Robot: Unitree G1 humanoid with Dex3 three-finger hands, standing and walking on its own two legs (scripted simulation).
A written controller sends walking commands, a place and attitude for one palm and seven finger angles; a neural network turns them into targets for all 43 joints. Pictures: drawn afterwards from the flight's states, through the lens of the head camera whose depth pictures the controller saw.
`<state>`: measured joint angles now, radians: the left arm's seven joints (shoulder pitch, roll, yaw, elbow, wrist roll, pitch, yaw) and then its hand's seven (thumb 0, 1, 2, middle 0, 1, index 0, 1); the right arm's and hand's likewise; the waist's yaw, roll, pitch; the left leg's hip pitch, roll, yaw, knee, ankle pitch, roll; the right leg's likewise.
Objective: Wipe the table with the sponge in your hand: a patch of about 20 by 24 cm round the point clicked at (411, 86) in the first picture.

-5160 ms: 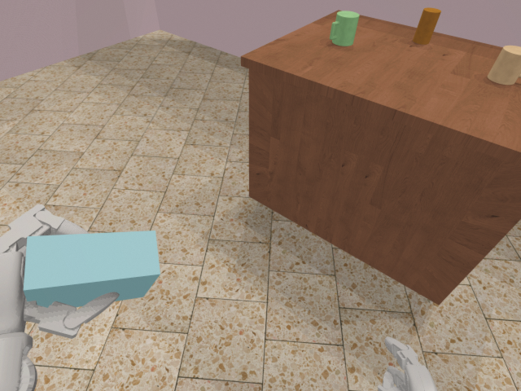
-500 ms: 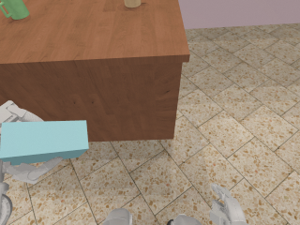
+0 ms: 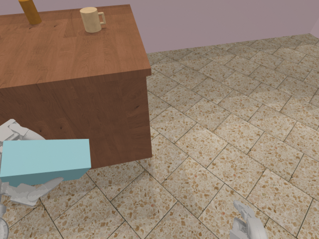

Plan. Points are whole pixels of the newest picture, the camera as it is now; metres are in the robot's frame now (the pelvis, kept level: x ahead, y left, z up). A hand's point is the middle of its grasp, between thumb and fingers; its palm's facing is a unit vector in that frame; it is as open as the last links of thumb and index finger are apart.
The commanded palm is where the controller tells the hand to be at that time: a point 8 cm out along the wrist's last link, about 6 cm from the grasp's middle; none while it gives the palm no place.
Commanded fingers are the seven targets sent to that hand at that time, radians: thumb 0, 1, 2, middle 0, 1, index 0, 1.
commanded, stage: turn to face it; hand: left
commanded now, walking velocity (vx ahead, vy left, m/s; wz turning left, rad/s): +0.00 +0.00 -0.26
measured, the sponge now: (60, 162) +0.22 +0.21 +0.15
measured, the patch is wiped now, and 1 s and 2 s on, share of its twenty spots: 0.00 0.00 0.00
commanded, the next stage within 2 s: take the last steps up to it in 0.08 s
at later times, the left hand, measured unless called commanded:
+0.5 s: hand (53, 170) +0.19 +0.20 +0.18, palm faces +0.34 -0.82 -0.45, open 9.8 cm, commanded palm +0.13 +0.24 +0.19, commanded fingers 0.00 0.10 1.30 -1.20 -1.60 -1.20 -1.60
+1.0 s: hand (59, 137) +0.26 +0.22 +0.18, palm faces +0.37 -0.80 -0.48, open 9.8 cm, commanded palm +0.21 +0.26 +0.19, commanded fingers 0.00 0.10 1.30 -1.20 -1.60 -1.20 -1.60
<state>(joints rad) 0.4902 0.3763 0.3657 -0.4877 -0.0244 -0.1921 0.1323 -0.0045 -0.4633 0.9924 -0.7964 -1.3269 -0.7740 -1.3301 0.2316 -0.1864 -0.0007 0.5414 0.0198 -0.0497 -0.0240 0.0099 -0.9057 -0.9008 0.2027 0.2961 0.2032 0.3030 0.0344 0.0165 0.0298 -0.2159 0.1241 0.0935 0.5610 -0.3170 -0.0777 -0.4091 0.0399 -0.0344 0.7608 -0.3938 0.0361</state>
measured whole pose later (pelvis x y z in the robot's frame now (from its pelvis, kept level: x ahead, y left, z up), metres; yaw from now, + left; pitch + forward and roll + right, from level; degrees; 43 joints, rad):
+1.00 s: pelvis +0.04 -0.01 +0.01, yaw -1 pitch +1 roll +2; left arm 0.51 0.37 0.36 -0.49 -0.01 -0.26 0.15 0.00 -0.47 0.99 -0.80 -1.33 -0.78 -1.33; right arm 0.21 -0.24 -0.04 0.62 -0.01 -0.08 -0.05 0.01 -0.90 -0.90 0.21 0.30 0.21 0.30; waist 0.02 -0.02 0.06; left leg -0.32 0.07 0.16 0.54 -0.25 0.00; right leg -0.19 -0.11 -0.09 0.53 -0.34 0.02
